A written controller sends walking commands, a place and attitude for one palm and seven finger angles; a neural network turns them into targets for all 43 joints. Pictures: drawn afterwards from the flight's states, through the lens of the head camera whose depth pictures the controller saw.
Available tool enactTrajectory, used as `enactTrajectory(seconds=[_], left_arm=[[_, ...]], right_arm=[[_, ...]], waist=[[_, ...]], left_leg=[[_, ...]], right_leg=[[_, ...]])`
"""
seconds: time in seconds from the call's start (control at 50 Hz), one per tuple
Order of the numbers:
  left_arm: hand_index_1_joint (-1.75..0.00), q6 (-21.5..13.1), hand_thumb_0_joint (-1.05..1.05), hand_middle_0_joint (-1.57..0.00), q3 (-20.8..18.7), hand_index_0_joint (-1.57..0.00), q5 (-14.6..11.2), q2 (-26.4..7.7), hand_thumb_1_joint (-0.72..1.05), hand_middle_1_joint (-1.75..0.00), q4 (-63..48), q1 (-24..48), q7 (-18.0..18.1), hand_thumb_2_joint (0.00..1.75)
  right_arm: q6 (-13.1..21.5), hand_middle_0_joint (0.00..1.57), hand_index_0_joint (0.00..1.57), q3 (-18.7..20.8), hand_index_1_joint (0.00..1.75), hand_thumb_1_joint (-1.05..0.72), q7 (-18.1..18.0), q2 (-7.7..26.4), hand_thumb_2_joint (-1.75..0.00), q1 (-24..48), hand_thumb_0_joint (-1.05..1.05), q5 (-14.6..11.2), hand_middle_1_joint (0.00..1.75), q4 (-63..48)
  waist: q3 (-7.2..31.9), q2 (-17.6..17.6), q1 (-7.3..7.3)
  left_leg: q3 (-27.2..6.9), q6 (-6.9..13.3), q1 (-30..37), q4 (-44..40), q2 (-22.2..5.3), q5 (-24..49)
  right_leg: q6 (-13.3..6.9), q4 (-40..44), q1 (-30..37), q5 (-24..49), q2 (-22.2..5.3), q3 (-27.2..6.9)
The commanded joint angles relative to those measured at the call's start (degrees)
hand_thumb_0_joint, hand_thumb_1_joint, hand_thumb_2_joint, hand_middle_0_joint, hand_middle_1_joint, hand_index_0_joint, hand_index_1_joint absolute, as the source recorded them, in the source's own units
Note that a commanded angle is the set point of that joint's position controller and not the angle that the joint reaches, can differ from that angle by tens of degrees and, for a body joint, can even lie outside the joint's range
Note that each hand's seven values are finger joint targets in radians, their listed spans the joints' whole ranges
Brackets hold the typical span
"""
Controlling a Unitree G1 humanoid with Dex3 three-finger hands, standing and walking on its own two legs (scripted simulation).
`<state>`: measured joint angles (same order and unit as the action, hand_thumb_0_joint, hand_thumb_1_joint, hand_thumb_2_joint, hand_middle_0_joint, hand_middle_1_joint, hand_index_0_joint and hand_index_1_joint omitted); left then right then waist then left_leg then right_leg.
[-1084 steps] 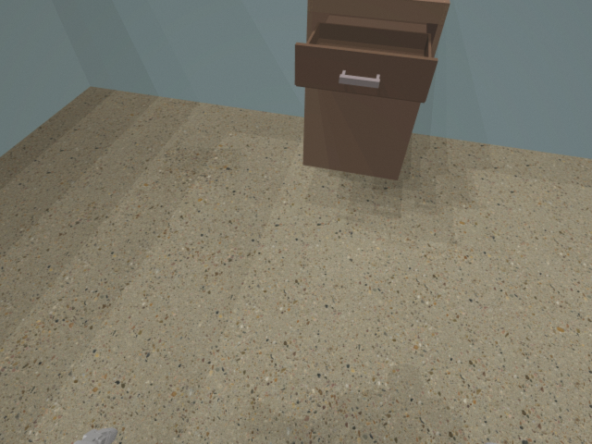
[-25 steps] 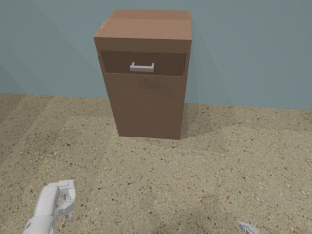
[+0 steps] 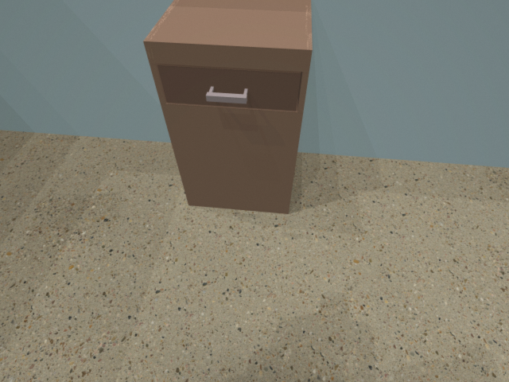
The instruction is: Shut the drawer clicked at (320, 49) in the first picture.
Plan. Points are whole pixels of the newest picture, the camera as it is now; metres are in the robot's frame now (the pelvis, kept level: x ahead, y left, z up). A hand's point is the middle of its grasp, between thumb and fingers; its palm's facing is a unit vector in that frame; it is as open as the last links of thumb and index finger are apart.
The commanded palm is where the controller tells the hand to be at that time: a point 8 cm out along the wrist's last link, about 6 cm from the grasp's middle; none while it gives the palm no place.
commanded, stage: let the arm hang, fingers relaxed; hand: left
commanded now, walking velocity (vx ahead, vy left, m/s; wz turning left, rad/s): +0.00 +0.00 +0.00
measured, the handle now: (227, 94) +0.94 +0.15 -0.10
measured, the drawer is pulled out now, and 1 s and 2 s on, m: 0.00 0.00 0.00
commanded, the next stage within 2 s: look to check the result in 0.46 s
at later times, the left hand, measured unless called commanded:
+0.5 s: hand out of the picture +0.02 +0.17 -0.17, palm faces +0.03 -0.98 -0.20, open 7.3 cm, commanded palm none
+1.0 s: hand out of the picture +0.03 +0.16 -0.17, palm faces +0.03 -0.98 -0.20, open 7.4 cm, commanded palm none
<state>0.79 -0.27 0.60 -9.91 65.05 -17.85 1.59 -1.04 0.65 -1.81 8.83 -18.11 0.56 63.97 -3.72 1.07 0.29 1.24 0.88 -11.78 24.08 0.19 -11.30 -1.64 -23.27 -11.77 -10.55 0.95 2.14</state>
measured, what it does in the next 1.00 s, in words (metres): stands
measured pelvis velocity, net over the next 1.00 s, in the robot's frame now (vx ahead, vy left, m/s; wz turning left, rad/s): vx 0.02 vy -0.01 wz -0.01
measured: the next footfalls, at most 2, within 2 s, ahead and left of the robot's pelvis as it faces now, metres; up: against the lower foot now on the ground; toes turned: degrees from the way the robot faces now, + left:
none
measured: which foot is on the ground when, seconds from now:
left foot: down 0.00-1.00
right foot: down 0.00-1.00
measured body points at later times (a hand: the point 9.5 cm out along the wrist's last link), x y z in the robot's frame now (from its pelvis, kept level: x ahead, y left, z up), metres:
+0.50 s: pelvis +0.01 +0.00 +0.00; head +0.02 -0.01 +0.45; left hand +0.02 +0.22 -0.16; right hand -0.01 -0.21 -0.17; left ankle +0.02 +0.11 -0.74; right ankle +0.02 -0.10 -0.74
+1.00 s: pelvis +0.02 -0.01 +0.00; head +0.04 -0.02 +0.45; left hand +0.03 +0.21 -0.16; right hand +0.01 -0.23 -0.17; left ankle +0.02 +0.11 -0.74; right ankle +0.02 -0.10 -0.74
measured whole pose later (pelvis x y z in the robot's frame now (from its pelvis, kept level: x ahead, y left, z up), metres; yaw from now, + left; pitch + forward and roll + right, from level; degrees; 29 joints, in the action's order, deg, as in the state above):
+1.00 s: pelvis +0.02 -0.01 +0.00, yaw +0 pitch -1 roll +0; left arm -0.6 -0.9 0.6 -8.0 64.9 -14.6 1.9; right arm 0.1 1.0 -2.4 7.8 -15.6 0.6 65.1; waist -2.9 1.1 -0.1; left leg 1.3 -0.1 -8.9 22.5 -0.6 -12.6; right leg -2.5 -22.6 -9.5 -12.2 1.8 2.0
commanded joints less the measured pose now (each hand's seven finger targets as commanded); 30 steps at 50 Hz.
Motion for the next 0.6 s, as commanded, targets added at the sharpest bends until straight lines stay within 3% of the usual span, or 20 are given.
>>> enactTrajectory(seconds=[0.0,0.26,0.58], left_arm=[[-0.30,-1.33,0.00,-0.20,-0.88,-0.20,-0.16,-5.81,0.90,-0.30,-1.73,-1.54,0.45,0.90],[-0.30,-1.45,0.00,-0.20,-1.36,-0.20,-0.08,-3.75,0.90,-0.30,-2.05,-1.12,0.67,0.90],[-0.30,-1.82,0.00,-0.20,-1.54,-0.20,-0.16,-4.00,0.90,-0.30,-1.67,-0.92,0.66,0.90]], right_arm=[[1.14,0.20,0.20,0.58,0.30,-0.90,-0.21,4.70,-0.90,-4.09,0.00,0.21,0.30,-1.05],[1.29,0.20,0.20,0.83,0.30,-0.90,-0.42,2.36,-0.90,-4.94,0.00,0.47,0.30,-0.26],[1.81,0.20,0.20,0.89,0.30,-0.90,-0.69,3.37,-0.90,-3.90,0.00,0.27,0.30,-0.02]], waist=[[-0.09,-0.88,-0.49],[-2.44,0.01,-0.55],[-0.13,-0.73,-0.59]], left_leg=[[-5.18,1.60,-0.72,-5.15,-5.34,-0.46],[-4.96,1.49,-2.13,-5.43,-5.13,-1.36],[-4.65,1.47,1.40,-5.01,-5.68,4.12]], right_leg=[[-1.73,5.55,-1.47,-4.56,-5.89,-5.78],[-1.60,5.37,-2.24,-4.23,-5.62,-6.01],[-1.54,4.95,-0.39,0.77,-6.02,-5.92]])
